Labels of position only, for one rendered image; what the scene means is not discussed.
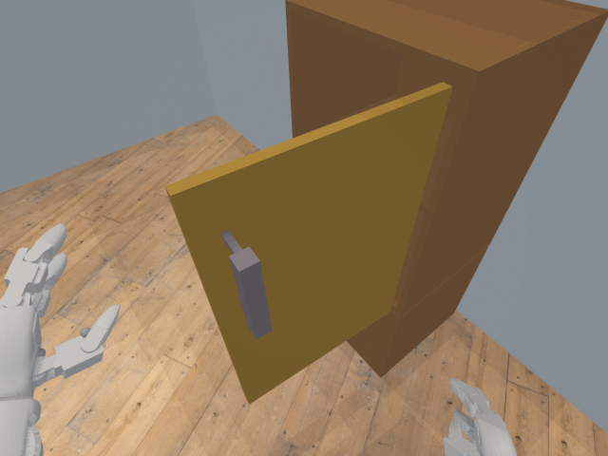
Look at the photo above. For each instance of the robot right hand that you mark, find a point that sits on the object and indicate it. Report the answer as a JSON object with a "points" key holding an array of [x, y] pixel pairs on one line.
{"points": [[487, 433]]}

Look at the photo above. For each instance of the robot left hand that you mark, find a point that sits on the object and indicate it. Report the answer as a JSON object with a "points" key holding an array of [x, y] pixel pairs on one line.
{"points": [[29, 279]]}

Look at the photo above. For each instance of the cupboard door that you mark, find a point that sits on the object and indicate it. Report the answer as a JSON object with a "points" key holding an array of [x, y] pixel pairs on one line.
{"points": [[329, 214]]}

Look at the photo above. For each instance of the left robot forearm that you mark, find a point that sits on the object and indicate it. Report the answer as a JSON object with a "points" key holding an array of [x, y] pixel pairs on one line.
{"points": [[18, 434]]}

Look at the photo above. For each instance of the handle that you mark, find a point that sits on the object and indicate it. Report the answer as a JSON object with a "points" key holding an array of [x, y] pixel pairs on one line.
{"points": [[250, 285]]}

